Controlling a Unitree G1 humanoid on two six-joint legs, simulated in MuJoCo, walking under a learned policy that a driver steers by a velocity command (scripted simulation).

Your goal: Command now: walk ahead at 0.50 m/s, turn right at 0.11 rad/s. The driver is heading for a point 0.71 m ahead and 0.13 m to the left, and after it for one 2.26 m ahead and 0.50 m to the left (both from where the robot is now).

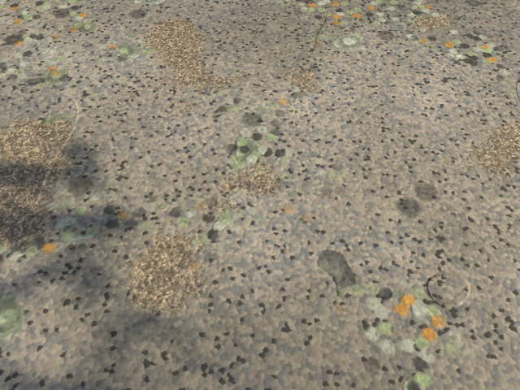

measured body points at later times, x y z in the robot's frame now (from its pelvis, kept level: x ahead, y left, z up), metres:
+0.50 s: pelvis +0.26 -0.04 +0.00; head +0.29 -0.05 +0.45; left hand +0.42 +0.21 -0.11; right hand +0.24 -0.29 -0.15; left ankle +0.12 +0.07 -0.66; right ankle +0.33 -0.11 -0.74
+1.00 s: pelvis +0.50 +0.03 -0.02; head +0.54 +0.05 +0.43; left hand +0.40 +0.27 -0.16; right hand +0.76 -0.13 -0.13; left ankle +0.56 +0.11 -0.74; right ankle +0.36 -0.12 -0.67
